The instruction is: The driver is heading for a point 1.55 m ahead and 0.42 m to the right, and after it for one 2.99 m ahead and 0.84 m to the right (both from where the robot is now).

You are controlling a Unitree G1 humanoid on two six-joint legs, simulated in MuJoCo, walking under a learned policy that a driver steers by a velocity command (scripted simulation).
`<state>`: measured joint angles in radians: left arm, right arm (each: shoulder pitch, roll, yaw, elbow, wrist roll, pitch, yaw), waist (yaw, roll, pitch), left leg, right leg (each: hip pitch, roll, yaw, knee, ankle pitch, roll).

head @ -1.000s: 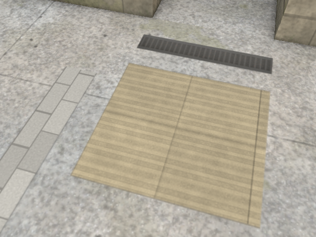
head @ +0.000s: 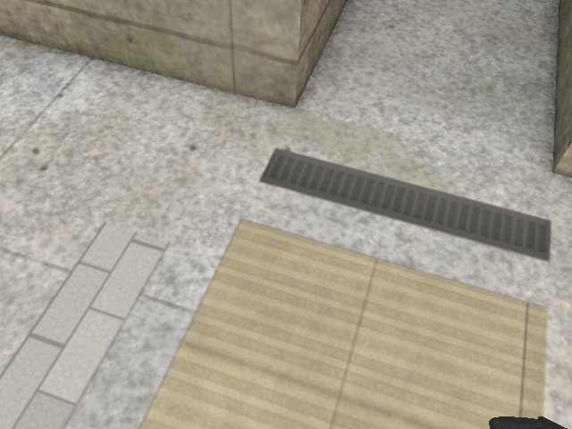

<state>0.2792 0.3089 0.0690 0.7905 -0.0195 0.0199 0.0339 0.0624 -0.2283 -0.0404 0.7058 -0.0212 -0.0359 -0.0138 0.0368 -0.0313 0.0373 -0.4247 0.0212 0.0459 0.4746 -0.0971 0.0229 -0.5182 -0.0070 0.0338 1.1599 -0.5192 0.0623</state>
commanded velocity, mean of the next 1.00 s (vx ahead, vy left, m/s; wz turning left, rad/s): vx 0.02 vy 0.00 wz -0.37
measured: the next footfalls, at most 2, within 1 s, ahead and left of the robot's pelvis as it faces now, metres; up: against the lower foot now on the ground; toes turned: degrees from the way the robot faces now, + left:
right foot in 0.26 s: +0.06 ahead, -0.15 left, +0.00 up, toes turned -15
left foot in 0.72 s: +0.12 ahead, +0.08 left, +0.00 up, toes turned -22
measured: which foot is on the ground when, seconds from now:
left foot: down 0.00-0.26, up 0.28-0.70, down 0.72-1.00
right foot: up 0.00-0.24, down 0.26-1.00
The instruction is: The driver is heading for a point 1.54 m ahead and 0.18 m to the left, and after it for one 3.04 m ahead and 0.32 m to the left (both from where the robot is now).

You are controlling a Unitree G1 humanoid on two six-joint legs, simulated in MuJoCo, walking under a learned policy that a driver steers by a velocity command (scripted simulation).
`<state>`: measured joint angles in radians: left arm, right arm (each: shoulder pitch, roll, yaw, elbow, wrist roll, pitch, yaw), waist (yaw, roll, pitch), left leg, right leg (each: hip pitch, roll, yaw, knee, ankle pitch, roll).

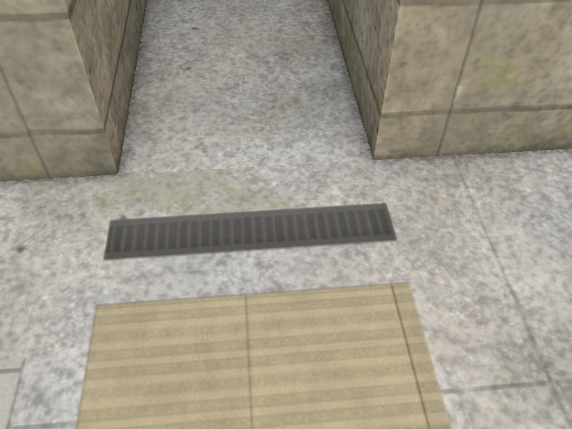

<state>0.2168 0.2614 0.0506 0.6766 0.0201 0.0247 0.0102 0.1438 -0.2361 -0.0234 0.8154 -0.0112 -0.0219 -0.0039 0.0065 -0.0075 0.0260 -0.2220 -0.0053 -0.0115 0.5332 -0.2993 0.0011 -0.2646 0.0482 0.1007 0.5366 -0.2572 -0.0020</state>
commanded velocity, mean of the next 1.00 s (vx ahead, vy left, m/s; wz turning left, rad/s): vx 0.34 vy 0.00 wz -0.02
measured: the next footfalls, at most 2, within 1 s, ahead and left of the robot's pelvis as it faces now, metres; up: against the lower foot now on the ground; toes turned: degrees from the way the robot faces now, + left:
left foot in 0.76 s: +0.42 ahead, +0.12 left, +0.00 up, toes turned +1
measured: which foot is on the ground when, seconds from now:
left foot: down 0.00-0.34, up 0.36-0.74, down 0.76-1.00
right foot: down 0.00-0.78, up 0.80-1.00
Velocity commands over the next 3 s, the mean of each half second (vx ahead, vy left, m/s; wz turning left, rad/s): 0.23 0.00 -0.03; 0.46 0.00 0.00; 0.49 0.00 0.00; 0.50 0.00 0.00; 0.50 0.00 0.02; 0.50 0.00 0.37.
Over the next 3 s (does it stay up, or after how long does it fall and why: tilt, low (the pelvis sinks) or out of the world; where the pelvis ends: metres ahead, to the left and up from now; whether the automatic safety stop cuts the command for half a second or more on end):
stays up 1.44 0.17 -0.01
